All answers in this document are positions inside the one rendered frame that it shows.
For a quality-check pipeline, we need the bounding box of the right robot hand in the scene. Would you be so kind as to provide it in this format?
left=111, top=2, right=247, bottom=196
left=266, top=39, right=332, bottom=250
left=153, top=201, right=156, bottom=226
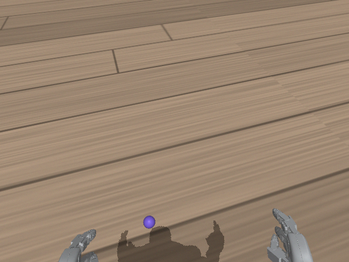
left=267, top=209, right=314, bottom=262

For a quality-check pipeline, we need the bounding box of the ball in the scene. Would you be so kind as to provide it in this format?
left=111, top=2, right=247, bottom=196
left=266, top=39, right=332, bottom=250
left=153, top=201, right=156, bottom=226
left=143, top=216, right=155, bottom=229

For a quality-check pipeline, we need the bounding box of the left robot hand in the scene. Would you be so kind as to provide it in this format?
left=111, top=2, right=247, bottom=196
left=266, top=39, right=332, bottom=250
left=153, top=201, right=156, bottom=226
left=58, top=229, right=98, bottom=262

